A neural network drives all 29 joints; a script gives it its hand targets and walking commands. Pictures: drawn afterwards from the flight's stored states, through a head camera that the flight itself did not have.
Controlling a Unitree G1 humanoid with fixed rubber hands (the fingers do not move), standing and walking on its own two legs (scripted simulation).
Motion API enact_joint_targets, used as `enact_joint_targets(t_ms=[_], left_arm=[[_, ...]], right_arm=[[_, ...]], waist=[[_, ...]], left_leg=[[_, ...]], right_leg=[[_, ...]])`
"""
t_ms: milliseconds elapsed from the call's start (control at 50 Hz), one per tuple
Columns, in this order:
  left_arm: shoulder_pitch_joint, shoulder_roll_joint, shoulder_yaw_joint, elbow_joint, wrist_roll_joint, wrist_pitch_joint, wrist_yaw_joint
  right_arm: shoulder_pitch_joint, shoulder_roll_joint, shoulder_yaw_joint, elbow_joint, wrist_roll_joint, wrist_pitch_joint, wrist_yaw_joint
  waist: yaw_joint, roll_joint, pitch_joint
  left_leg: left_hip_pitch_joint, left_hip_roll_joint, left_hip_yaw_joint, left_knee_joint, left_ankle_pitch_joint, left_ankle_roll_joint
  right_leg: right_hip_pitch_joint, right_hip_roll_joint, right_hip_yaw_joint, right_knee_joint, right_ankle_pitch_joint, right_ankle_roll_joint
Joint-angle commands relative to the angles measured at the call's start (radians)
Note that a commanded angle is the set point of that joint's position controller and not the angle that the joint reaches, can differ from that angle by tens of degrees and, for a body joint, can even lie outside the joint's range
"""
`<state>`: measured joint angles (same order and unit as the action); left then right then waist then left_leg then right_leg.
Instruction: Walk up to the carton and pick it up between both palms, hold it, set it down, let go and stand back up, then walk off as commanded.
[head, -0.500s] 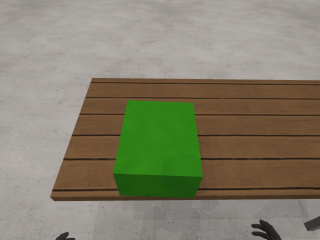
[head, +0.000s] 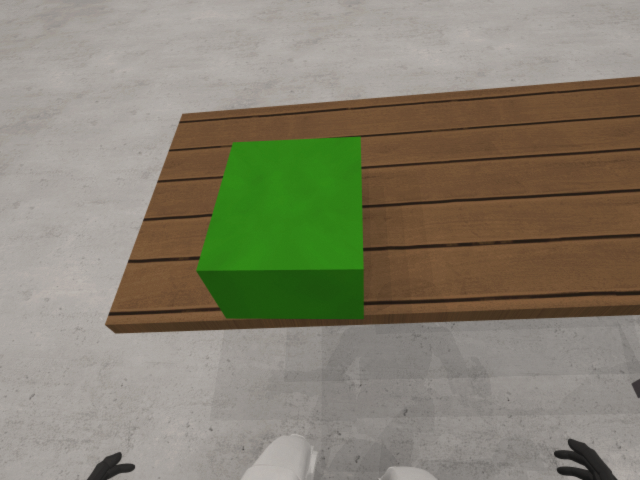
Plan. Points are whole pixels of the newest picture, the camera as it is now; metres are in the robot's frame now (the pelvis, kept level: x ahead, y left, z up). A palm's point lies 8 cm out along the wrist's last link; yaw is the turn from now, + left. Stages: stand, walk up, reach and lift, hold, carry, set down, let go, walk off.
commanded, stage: walk off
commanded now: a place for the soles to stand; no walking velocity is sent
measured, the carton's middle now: (294, 225) +0.51 +0.07 -0.04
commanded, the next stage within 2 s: none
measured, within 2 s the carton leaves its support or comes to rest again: neither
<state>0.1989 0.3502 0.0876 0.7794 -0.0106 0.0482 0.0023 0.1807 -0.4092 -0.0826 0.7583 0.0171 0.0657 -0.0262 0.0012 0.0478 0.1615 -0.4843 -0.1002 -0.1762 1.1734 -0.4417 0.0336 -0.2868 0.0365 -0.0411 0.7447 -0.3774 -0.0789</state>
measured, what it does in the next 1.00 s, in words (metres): walks backwards: left foot, then right foot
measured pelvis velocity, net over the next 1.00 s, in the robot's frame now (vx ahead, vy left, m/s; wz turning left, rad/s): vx -0.25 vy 0.04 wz -0.03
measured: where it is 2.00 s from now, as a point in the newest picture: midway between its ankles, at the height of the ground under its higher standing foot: outside the picture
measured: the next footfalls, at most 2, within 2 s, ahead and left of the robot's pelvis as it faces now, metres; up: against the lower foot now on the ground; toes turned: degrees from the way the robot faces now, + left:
left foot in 0.48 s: -0.07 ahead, +0.18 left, +0.00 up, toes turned -7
right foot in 0.96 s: -0.26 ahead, -0.04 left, +0.00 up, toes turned +3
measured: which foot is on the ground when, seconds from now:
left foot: up 0.00-0.46, down 0.48-0.96, up 0.98-1.00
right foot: down 0.00-0.50, up 0.52-0.94, down 0.96-1.00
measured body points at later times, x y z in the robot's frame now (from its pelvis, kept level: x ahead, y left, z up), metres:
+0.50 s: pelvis -0.12 +0.06 -0.02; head -0.07 +0.06 +0.43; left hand +0.02 +0.37 -0.11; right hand -0.02 -0.27 -0.12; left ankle -0.11 +0.18 -0.72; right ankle +0.02 -0.06 -0.71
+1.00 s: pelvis -0.25 +0.04 -0.01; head -0.19 +0.03 +0.43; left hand -0.13 +0.37 -0.11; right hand -0.16 -0.29 -0.12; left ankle -0.12 +0.18 -0.71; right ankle -0.30 -0.05 -0.72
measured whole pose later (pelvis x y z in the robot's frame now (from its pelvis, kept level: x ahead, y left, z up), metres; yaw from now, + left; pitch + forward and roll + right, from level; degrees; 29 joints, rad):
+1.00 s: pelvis -0.25 +0.04 -0.01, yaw -2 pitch -5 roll +0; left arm 0.19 0.39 0.09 0.77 -0.01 0.06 0.01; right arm 0.24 -0.42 -0.07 0.74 0.01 0.04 -0.03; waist 0.00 0.03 0.21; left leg -0.50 -0.04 -0.13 0.81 -0.32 0.02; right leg -0.19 0.09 0.05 0.78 -0.53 -0.05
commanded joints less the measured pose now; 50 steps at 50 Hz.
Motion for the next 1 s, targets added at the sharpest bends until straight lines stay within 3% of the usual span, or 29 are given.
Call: enact_joint_targets(t_ms=[0,100,160,260,300,380,420,440,460,480,500,520,540,560,600,660,720,820,860,900,920,940,960,980], left_arm=[[-0.054,0.288,0.087,-0.141,0.044,-0.042,0.033],[0.033,0.272,0.089,-0.152,0.036,-0.05,0.043],[0.041,0.268,0.089,-0.166,0.033,-0.047,0.046],[0.01,0.28,0.093,-0.191,0.037,-0.038,0.041],[-0.015,0.286,0.095,-0.203,0.04,-0.032,0.038],[-0.083,0.306,0.093,-0.221,0.046,-0.018,0.031],[-0.133,0.314,0.088,-0.216,0.039,-0.004,0.023],[-0.109,0.296,0.085,-0.196,0.034,0.008,0.021],[-0.074,0.245,0.072,-0.182,0.026,0.014,0.023],[-0.054,0.186,0.059,-0.185,0.012,0.012,0.026],[-0.113,0.226,0.074,-0.212,0.025,0.009,0.037],[-0.108,0.247,0.081,-0.189,0.025,0.008,0.037],[-0.076,0.25,0.08,-0.153,0.018,0.01,0.032],[-0.018,0.258,0.078,-0.122,0.016,0.008,0.027],[0.042,0.269,0.08,-0.097,0.018,0.004,0.019],[0.013,0.268,0.073,-0.108,0.028,0.008,0.02],[0.01,0.259,0.065,-0.108,0.031,0.009,0.021],[0.019,0.235,0.057,-0.11,0.025,0.004,0.015],[0.049,0.23,0.058,-0.1,0.021,-0.001,0.014],[0.154,0.21,0.061,-0.057,0.02,-0.01,0.012],[0.187,0.224,0.067,-0.046,0.028,-0.018,0.014],[0.161,0.3,0.076,-0.057,0.043,-0.022,0.016],[0.052,0.4,0.1,-0.088,0.039,-0.024,0.016],[0.006,0.392,0.096,-0.098,0.042,-0.025,0.022]], right_arm=[[0.074,-0.22,-0.052,-0.071,-0.046,0.002,-0.015],[0.065,-0.196,-0.042,-0.082,-0.048,-0.01,-0.027],[0.07,-0.197,-0.04,-0.082,-0.048,-0.014,-0.031],[0.093,-0.21,-0.039,-0.081,-0.048,-0.018,-0.026],[0.113,-0.214,-0.038,-0.078,-0.046,-0.021,-0.019],[0.184,-0.231,-0.047,-0.053,-0.039,-0.026,-0.004],[0.275,-0.229,-0.053,-0.014,-0.041,-0.032,0.005],[0.302,-0.222,-0.056,0.003,-0.051,-0.037,0.008],[0.272,-0.24,-0.052,-0.008,-0.066,-0.037,0.01],[0.189,-0.301,-0.049,-0.054,-0.083,-0.043,0.006],[0.088,-0.366,-0.061,-0.094,-0.076,-0.044,-0.001],[0.018,-0.343,-0.049,-0.124,-0.071,-0.053,-0.011],[-0.015,-0.316,-0.04,-0.131,-0.071,-0.058,-0.019],[-0.045,-0.298,-0.036,-0.132,-0.065,-0.061,-0.023],[-0.022,-0.264,-0.029,-0.137,-0.054,-0.062,-0.017],[0.043,-0.257,-0.04,-0.131,-0.048,-0.064,-0.017],[0.065,-0.259,-0.046,-0.126,-0.044,-0.061,-0.017],[0.086,-0.268,-0.059,-0.121,-0.052,-0.053,-0.014],[0.073,-0.279,-0.066,-0.117,-0.055,-0.048,-0.013],[0.036,-0.277,-0.067,-0.117,-0.049,-0.039,-0.011],[0.031,-0.25,-0.061,-0.111,-0.04,-0.035,-0.008],[0.05,-0.196,-0.045,-0.103,-0.031,-0.037,-0.012],[-0.022,-0.205,-0.044,-0.113,-0.03,-0.035,-0.029],[-0.031,-0.232,-0.052,-0.1,-0.036,-0.035,-0.036]], waist=[[0.002,-0.105,-0.076],[0.04,-0.144,-0.205],[0.048,-0.148,-0.224],[0.043,-0.151,-0.208],[0.035,-0.163,-0.203],[-0.007,-0.222,-0.201],[-0.07,-0.226,-0.22],[-0.077,-0.177,-0.218],[-0.071,-0.021,-0.172],[-0.05,0.188,-0.12],[-0.062,0.178,-0.066],[-0.03,0.098,0.001],[-0.01,0.064,0.024],[0.008,0.054,-0.001],[0.006,0.078,-0.084],[-0.025,0.073,-0.105],[-0.034,0.099,-0.076],[-0.037,0.143,-0.115],[-0.023,0.157,-0.138],[0.041,0.134,-0.166],[0.065,0.057,-0.156],[0.052,-0.205,-0.11],[0.068,-0.28,-0.022],[0.067,-0.191,0.004]], left_leg=[[-0.137,-0.021,-0.078,0.134,0.016,-0.048],[-0.167,0.005,-0.043,0.111,-0.004,-0.058],[-0.149,0.02,-0.031,0.11,-0.033,-0.056],[-0.083,0.043,-0.004,0.099,-0.076,-0.046],[-0.036,0.06,0.018,0.059,-0.083,-0.039],[0.111,0.126,0.041,-0.165,-0.081,-0.001],[0.282,0.136,0.075,-0.424,-0.015,0.03],[0.341,0.132,0.039,-0.532,-0.024,0.049],[0.292,0.18,-0.094,-0.65,-0.154,0.079],[0.149,0.39,-0.474,-0.832,-0.149,0.157],[-0.079,0.442,-0.686,-0.975,-0.153,0.203],[-0.158,0.392,-0.649,-0.973,-0.163,0.17],[-0.131,0.344,-0.511,-0.911,-0.126,0.138],[-0.059,0.305,-0.405,-0.845,-0.066,0.12],[0.086,0.272,-0.317,-0.781,0.017,0.115],[0.194,0.288,-0.33,-0.76,0.059,0.151],[0.21,0.303,-0.35,-0.754,0.119,0.183],[0.264,0.319,-0.337,-0.709,0.349,0.209],[0.251,0.322,-0.326,-0.704,0.407,0.196],[0.157,0.272,-0.228,-0.634,0.389,0.114],[0.072,0.208,-0.15,-0.518,0.308,0.053],[-0.129,0.042,-0.024,-0.314,0.069,-0.005],[-0.163,-0.058,0.025,-0.153,-0.191,-0.035],[-0.093,-0.029,-0.052,-0.04,-0.185,-0.022]], right_leg=[[0.123,-0.283,0.422,-0.395,0.184,0.036],[0.314,-0.295,0.432,-0.296,0.461,0.012],[0.3,-0.318,0.443,-0.277,0.494,-0.035],[0.174,-0.345,0.442,-0.292,0.313,-0.131],[0.107,-0.35,0.425,-0.3,0.221,-0.153],[-0.06,-0.348,0.394,-0.313,0.071,-0.125],[-0.193,-0.294,0.315,-0.276,-0.066,-0.062],[-0.265,-0.24,0.259,-0.189,-0.137,-0.027],[-0.353,-0.127,0.155,-0.007,-0.237,0.01],[-0.424,0.057,0.054,0.295,-0.229,0.075],[-0.313,0.128,0.213,0.453,-0.267,0.092],[-0.267,0.117,0.278,0.536,-0.199,0.089],[-0.289,0.102,0.284,0.557,-0.124,0.091],[-0.308,0.093,0.271,0.569,-0.071,0.096],[-0.297,0.089,0.238,0.559,-0.052,0.104],[-0.313,0.075,0.209,0.545,-0.083,0.101],[-0.287,0.049,0.189,0.493,-0.125,0.096],[-0.179,-0.008,0.168,0.226,-0.24,0.08],[-0.093,-0.02,0.154,0.063,-0.256,0.066],[0.108,-0.017,0.122,-0.259,-0.116,0.043],[0.168,-0.057,0.176,-0.389,-0.061,0.029],[0.194,-0.217,0.472,-0.436,0.043,0.009],[-0.002,-0.406,0.656,-0.422,0.278,-0.067],[-0.072,-0.418,0.664,-0.384,0.376,-0.104]])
